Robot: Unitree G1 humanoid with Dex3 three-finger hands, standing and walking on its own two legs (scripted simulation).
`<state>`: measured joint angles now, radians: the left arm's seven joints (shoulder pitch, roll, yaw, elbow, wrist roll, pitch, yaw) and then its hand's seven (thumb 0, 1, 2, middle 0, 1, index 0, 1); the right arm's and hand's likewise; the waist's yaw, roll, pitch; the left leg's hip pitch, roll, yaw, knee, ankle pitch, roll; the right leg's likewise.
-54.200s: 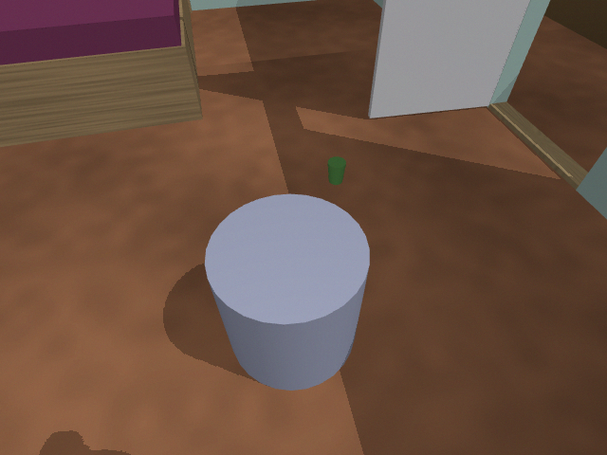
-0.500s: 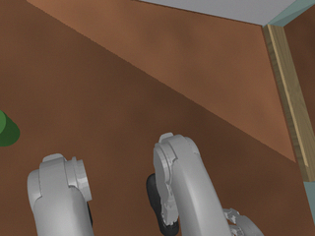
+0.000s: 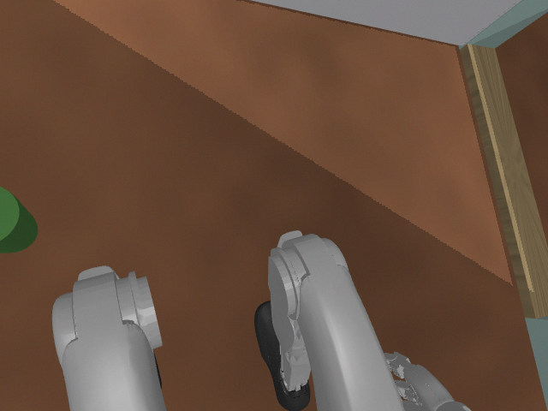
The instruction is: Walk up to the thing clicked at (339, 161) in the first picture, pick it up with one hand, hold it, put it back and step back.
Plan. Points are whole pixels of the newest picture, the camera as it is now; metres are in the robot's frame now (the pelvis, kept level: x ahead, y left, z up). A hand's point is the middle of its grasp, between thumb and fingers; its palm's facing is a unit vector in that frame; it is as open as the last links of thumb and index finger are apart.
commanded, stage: withdraw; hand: left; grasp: from above
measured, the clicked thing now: out of the picture +0.40 +0.33 -0.25
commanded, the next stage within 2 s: home in 1.02 s
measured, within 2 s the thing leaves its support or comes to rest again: neither
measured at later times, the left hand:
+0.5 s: hand out of the picture +0.42 +0.37 -0.10, palm faces -0.32 -0.07 -0.95, open 14.1 cm
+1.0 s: hand out of the picture +0.39 +0.36 -0.07, palm faces -0.44 -0.09 -0.89, open 14.1 cm
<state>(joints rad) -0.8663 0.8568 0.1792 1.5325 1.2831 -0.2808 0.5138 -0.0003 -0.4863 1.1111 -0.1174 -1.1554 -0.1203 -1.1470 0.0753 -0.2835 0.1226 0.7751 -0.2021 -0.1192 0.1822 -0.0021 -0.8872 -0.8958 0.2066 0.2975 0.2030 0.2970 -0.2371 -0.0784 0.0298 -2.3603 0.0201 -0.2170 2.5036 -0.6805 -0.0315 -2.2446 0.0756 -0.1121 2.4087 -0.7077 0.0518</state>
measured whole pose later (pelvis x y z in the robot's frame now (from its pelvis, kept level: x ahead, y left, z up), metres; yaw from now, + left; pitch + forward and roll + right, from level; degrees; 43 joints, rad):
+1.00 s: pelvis -0.02 +0.00 +0.06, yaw +4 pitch +32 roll -8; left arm -0.91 0.79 0.06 1.38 1.27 -0.34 0.31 0.00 -0.53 1.00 -0.09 -1.02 -0.09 -1.01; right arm 0.11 -0.31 0.06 0.72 -0.12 0.00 0.11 0.00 -0.91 -0.90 0.20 0.30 0.20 0.30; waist -0.19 -0.03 -0.08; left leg -2.22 0.02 -0.14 2.26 -0.61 -0.01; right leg -2.12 0.04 -0.07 2.21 -0.66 0.04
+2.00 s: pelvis +0.01 +0.01 +0.27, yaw +10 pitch +26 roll -5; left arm 0.04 0.39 0.05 0.24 0.21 0.22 0.04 0.01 0.84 0.87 -0.21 -0.30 -0.21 -0.30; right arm 0.07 -0.23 0.01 0.53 0.03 -0.06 -0.02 0.00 -0.90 -0.90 0.20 0.30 0.20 0.30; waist -0.05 0.02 -0.19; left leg -1.49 0.02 -0.09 1.63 -0.59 -0.01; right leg -1.40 0.01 -0.04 1.57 -0.63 0.03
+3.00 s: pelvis +0.08 +0.00 +0.41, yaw +13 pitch +9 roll -2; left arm 0.50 0.22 0.03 -0.11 -0.05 0.44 0.02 0.01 0.90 0.89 -0.20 -0.30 -0.20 -0.30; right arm 0.29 -0.22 0.04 0.53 0.01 -0.24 -0.18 0.01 -0.90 -0.90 0.21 0.30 0.20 0.30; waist -0.04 0.04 -0.16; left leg -0.70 0.03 -0.07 1.00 -0.47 -0.02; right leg -0.62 0.00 -0.04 0.95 -0.49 0.01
